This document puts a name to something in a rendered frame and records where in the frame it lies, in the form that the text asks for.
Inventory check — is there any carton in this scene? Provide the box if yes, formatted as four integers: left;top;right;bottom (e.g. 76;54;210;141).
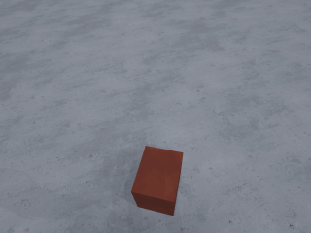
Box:
131;146;184;216

